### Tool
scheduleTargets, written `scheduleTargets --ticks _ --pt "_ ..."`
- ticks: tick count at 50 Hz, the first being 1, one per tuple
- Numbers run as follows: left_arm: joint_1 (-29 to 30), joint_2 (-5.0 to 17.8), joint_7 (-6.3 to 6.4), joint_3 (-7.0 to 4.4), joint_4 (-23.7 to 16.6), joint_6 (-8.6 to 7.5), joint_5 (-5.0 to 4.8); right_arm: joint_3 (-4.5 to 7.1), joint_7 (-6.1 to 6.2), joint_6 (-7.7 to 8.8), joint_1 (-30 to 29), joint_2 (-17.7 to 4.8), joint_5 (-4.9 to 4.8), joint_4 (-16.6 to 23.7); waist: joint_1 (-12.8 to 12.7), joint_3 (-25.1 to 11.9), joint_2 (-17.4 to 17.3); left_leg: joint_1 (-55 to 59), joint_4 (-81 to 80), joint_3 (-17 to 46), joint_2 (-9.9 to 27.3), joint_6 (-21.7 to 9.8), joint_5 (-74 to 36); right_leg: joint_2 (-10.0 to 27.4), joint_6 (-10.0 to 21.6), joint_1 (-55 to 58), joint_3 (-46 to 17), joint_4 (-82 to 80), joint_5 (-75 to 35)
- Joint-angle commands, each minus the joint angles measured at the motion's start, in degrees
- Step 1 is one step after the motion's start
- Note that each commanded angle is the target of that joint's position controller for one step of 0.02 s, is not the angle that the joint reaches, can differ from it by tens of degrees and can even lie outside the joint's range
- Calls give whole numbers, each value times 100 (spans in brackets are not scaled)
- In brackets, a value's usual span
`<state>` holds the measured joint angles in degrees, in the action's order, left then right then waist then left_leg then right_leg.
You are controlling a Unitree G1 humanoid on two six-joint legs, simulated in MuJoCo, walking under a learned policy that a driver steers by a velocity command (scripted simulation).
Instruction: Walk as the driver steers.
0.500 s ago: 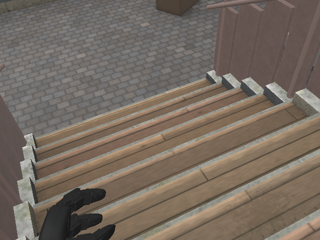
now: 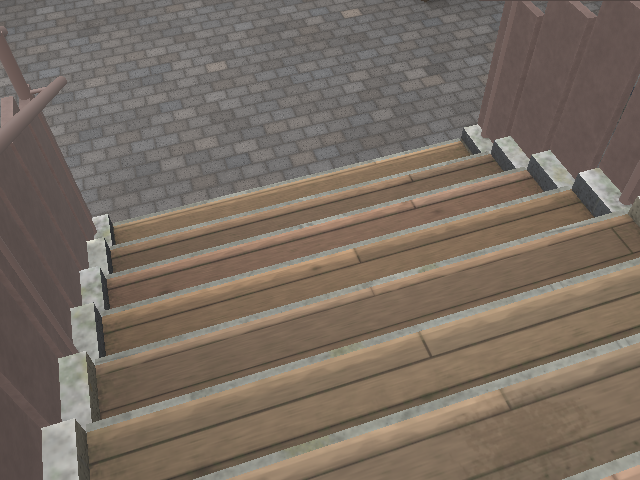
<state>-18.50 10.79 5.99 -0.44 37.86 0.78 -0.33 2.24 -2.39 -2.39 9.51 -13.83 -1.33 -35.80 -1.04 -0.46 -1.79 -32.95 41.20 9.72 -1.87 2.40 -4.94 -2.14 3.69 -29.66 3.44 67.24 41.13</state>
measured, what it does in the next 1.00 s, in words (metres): goes down, turning left: left foot 0.16 m lower, then right foot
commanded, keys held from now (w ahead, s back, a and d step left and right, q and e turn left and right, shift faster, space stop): q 0.02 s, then w+q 0.52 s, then w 0.46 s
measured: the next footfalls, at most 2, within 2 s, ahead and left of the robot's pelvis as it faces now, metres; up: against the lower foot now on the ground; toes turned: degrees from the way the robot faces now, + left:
left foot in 0.12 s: +0.11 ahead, +0.13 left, -0.16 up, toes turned +1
right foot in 0.56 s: +0.28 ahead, -0.11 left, -0.16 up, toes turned +25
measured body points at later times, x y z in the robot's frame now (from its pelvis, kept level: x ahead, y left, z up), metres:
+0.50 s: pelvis +0.15 +0.02 -0.08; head +0.14 +0.04 +0.37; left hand +0.28 +0.28 -0.16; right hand +0.23 -0.21 -0.21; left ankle +0.07 +0.13 -0.81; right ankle +0.29 -0.11 -0.72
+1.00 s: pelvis +0.35 +0.08 -0.15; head +0.38 +0.08 +0.30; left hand +0.16 +0.28 -0.27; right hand +0.64 -0.02 -0.25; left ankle +0.43 +0.26 -0.87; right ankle +0.24 -0.12 -0.81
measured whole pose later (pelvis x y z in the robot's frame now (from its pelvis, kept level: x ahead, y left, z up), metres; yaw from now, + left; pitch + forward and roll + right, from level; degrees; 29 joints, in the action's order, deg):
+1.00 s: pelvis +0.35 +0.08 -0.15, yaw +24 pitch +3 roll -2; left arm -31.7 12.8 3.3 -2.8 49.3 -1.6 -1.8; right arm 2.0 -3.5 -0.2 4.5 -13.1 -0.1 -38.0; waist -7.4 -0.2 -3.7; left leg -30.5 27.3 4.4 1.6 -0.7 -18.4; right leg -1.0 -0.4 -10.1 -0.6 54.5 46.9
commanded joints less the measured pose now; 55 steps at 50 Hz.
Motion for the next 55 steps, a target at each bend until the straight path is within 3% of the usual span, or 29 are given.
scheduleTargets --ticks 1,6,7,8,9,10,13,15,18,20,22,24,25,28,29,30,31,32,34,36,39,40,43,46,50,52,53,54,55 --pt "-216 995 55 -352 -62 -94 -30 84 -88 118 -656 -109 -86 477 -106 -44 564 344 -729 -339 177 -264 -111 1411 963 66 -2061 -1541 -2458" --pt "-99 573 -194 -260 -4 -131 19 373 -61 13 1250 -102 -278 -325 551 -254 -58 3308 -1618 -816 3 -993 495 1086 480 -979 -1092 481 -1356" --pt "-53 367 -281 -236 -68 -219 50 470 -57 73 2114 -533 -130 -552 814 -740 -672 4426 -825 105 658 -1377 -1283 551 -37 -1891 -334 3159 -426" --pt "-552 186 -374 -172 -224 -254 76 474 -129 86 1973 -937 -137 -635 249 -847 -1151 4854 -581 1296 1183 -1842 -1185 254 -581 -3097 159 4908 1088" --pt "-86 396 -385 -172 -693 -351 -288 730 -160 91 2123 -1641 -221 -732 492 -1025 -1133 5061 -1953 3380 1867 -2607 2156 57 -676 -4105 -299 5294 590" --pt "624 458 -284 -181 -838 -378 -432 674 -99 69 1979 -1517 -125 -751 575 -255 -681 4638 -2627 4012 2187 -2578 4325 318 -569 -4811 -552 4838 -108" --pt "706 400 -237 -213 -748 -325 -83 156 193 -48 1001 -388 -18 -519 31 348 -191 2781 -2270 3066 1589 -1978 4492 659 -595 -4471 -1051 4339 -1458" --pt "147 410 -288 -274 -539 -328 -63 129 224 -71 971 -282 97 -551 -199 403 -476 1696 -1954 2101 830 -1569 4037 633 -732 -3841 -657 3663 -2645" --pt "1242 13 -378 -44 -1192 -405 351 95 534 52 885 -333 145 -479 0 444 -179 240 -2104 1638 407 -1610 2931 569 -993 -1956 -485 881 -4876" --pt "1705 16 -331 -80 -1355 -414 343 115 574 153 1162 -371 60 -566 301 203 -330 259 -2337 1486 403 -1668 1639 347 -1113 -916 -474 -70 -5012" --pt "640 464 -345 -264 -931 -453 96 220 518 246 1278 -635 173 -656 31 -356 -581 1019 -1823 1653 626 -1832 1042 303 -1097 -694 -722 625 -4938" --pt "1336 491 -404 -245 -1221 -578 -9 173 464 263 1225 -318 28 -453 108 -58 -661 1646 -1663 1960 445 -1905 1513 371 -791 -1116 -888 -143 -3962" --pt "1137 723 -512 -364 -1035 -617 -136 117 412 283 971 -167 12 -309 -49 -82 -546 1797 -1390 2164 455 -1920 1288 377 -705 -839 -867 -567 -3745" --pt "-756 990 -660 -538 -361 -731 -107 167 342 284 195 -431 69 -34 -992 -458 -791 746 153 1873 209 -1583 -1219 35 -531 2159 -256 -1619 -2969" --pt "-1153 781 -638 -510 -305 -725 -138 123 382 296 611 -245 -94 -145 -1095 -310 -181 764 1316 1621 -310 -1298 -1073 98 -244 2507 -574 -3596 -2215" --pt "-1726 1023 -696 -531 157 -670 -73 -12 429 372 1362 495 -40 -372 -602 -494 1615 -625 3246 1577 -1031 -973 2714 1189 424 3719 -2042 -2848 -4752" --pt "-1732 791 -745 -424 178 -559 -158 -44 357 466 2492 556 29 -644 81 -545 2235 -1694 4167 1562 -1196 -851 4342 1845 924 4032 -3340 -3197 -6653" --pt "-1641 1150 -890 -544 202 -615 -198 127 377 520 2130 -2 -179 -440 90 -39 2096 -2649 4497 1123 -947 -653 4244 2550 1604 3819 -4984 -4239 -5487" --pt "-855 1038 -927 -487 222 -759 -246 226 511 361 460 -440 -281 0 29 1223 567 -3033 4299 712 -273 -460 3305 2499 1583 2044 -4413 -4345 -3515" --pt "-333 837 -781 -409 248 -717 -53 196 476 158 549 -348 -184 -77 299 974 528 -1789 3382 641 115 -394 2059 1678 985 764 -2940 -4281 -3055" --pt "-304 1138 -545 -478 486 -690 109 155 341 169 508 -197 126 -213 379 484 761 -1013 2830 -73 169 -380 72 1324 721 446 -1871 -4035 -4413" --pt "-600 986 -439 -466 599 -774 10 221 279 248 129 -388 84 -100 314 469 466 -1396 1945 353 359 -455 -807 1162 535 885 -1737 -3692 -3466" --pt "-993 893 -207 -391 780 -682 -199 29 -69 430 -876 -78 433 165 -170 306 353 -69 -244 -507 223 -401 -2952 829 453 438 -1017 -3414 -2621" --pt "-1243 987 -239 -406 881 -431 -173 -15 -225 306 -1189 72 150 309 -527 263 806 655 -882 -735 71 -206 -1975 834 530 629 -1062 -3018 -2499" --pt "-1435 862 -216 -378 1069 -77 -71 -9 -6 295 -837 -145 90 107 -591 346 728 468 -2073 -620 549 -385 -1293 918 493 2046 -1499 -1365 -3298" --pt "-1317 928 -229 -364 1325 -69 -54 164 84 368 755 -299 203 -420 272 -139 517 2582 -2488 -1176 272 -588 -1497 606 287 1386 -1210 611 -4234" --pt "-1172 941 -308 -400 1473 -218 -134 258 117 360 2356 -495 254 -882 1121 -551 -23 4640 -1984 -638 883 -1027 -2222 90 -41 -237 -1135 3058 -2453" --pt "-1837 314 -454 -275 1505 -390 -147 154 63 384 2788 -694 279 -1081 958 -1218 -1156 6293 265 -184 1582 -1172 -3938 -353 -232 -2117 -1514 5197 1339" --pt "-2260 566 -573 -266 1336 -556 -318 213 5 209 2705 -862 106 -1113 730 -1754 -1539 6330 266 678 2083 -1681 -3452 -129 -383 -2696 -1893 5435 950"
Over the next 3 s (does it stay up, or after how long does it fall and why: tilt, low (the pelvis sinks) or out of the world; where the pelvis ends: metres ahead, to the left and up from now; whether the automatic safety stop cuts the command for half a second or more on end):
stays up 1.35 0.41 -0.73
